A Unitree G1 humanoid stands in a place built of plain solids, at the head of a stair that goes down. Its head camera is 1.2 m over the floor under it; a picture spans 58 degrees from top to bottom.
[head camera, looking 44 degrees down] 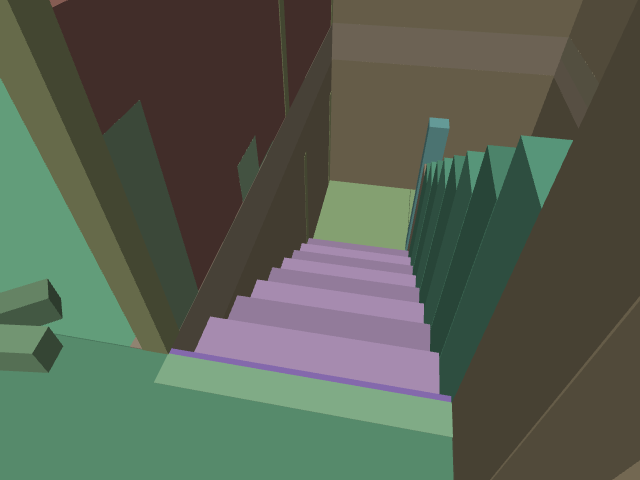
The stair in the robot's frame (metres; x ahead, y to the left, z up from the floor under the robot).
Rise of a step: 0.18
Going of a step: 0.25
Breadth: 0.87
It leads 11 degrees to the right of straight ahead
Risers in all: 9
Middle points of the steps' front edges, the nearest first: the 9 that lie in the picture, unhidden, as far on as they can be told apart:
0.67 0.04 0.00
0.92 0.00 -0.18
1.17 -0.05 -0.36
1.42 -0.10 -0.53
1.67 -0.14 -0.71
1.92 -0.19 -0.89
2.17 -0.24 -1.07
2.42 -0.28 -1.24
2.67 -0.33 -1.42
